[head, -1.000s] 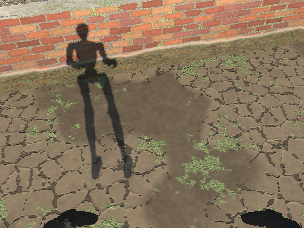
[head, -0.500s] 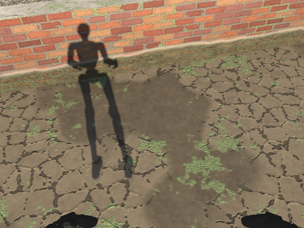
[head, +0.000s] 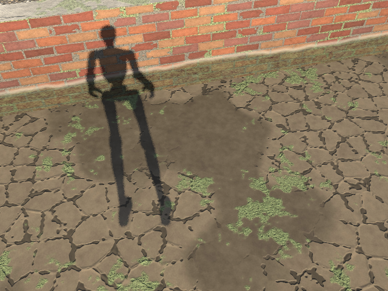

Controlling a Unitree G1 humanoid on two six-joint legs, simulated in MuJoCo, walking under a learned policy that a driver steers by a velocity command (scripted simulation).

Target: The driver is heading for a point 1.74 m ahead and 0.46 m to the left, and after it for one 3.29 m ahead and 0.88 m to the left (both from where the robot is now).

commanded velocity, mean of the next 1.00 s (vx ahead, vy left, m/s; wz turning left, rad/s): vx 0.21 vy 0.00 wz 0.00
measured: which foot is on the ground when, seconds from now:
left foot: down 0.00-1.00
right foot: down 0.00-1.00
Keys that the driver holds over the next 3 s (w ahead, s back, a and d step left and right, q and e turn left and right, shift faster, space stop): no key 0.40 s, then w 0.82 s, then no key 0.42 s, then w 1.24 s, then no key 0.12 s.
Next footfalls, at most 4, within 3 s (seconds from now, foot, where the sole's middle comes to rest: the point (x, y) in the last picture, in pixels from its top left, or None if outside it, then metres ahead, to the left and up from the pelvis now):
none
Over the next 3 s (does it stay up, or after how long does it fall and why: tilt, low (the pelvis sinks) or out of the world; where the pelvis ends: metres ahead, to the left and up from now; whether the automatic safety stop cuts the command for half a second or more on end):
stays up -0.02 -0.01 0.00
